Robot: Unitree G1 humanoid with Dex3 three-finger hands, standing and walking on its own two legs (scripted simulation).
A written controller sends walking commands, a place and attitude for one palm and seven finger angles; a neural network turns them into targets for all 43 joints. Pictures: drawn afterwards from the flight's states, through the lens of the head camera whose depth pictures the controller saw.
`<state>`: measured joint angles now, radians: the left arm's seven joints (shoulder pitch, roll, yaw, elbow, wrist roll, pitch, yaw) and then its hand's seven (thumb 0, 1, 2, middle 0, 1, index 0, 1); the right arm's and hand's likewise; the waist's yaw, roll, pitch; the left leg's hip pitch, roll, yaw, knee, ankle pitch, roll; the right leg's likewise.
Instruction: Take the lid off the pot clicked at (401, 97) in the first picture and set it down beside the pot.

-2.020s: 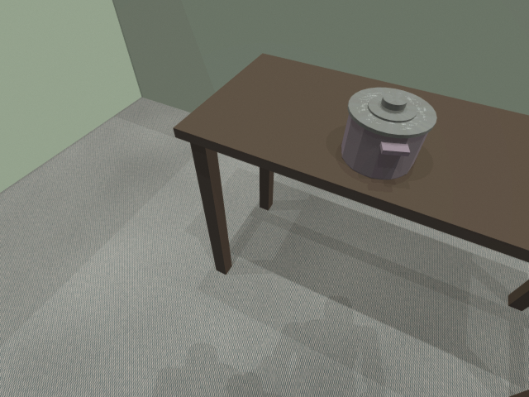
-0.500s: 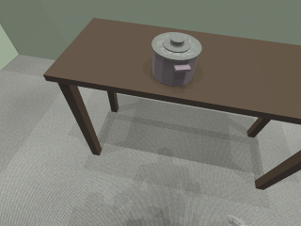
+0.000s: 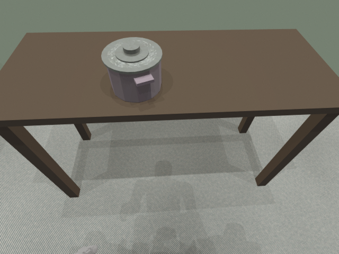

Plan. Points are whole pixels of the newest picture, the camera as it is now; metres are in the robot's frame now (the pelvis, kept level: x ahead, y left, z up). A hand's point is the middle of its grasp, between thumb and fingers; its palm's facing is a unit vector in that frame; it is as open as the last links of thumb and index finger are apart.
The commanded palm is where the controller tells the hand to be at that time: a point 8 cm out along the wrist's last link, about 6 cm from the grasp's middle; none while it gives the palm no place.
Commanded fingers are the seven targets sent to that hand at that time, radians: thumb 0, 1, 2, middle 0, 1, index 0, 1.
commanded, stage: take the last steps up to it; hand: left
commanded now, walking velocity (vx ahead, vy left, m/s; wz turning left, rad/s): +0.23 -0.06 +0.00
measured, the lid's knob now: (131, 47) +0.64 +0.10 +0.13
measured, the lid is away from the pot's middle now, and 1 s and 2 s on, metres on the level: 0.00 0.00 0.00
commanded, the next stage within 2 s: come to a stop and stand still in 0.26 s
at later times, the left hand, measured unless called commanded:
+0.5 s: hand out of the picture +0.14 +0.17 -0.19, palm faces +0.05 -0.98 -0.17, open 7.4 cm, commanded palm none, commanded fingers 0.00 0.90 0.90 -0.20 -0.30 -0.20 -0.30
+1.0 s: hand (122, 242) +0.18 +0.12 -0.15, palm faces +0.07 -0.95 -0.30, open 7.4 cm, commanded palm none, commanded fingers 0.00 0.90 0.90 -0.20 -0.30 -0.20 -0.30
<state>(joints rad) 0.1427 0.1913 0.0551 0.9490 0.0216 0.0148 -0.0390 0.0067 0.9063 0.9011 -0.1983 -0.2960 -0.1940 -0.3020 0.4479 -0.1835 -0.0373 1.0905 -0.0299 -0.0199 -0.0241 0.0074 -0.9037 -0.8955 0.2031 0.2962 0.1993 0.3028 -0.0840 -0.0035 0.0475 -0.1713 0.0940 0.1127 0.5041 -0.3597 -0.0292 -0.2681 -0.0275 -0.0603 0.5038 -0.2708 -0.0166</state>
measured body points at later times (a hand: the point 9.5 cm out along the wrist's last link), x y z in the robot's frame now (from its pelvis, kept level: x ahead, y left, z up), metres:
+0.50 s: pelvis +0.15 -0.01 +0.00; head +0.18 +0.02 +0.45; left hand +0.14 +0.22 -0.17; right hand +0.23 -0.23 -0.14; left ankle +0.18 +0.07 -0.73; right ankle +0.06 -0.13 -0.66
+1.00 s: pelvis +0.14 -0.07 +0.01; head +0.18 -0.10 +0.45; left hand +0.18 +0.17 -0.13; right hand +0.22 -0.33 -0.16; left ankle +0.10 +0.07 -0.63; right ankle +0.17 -0.19 -0.73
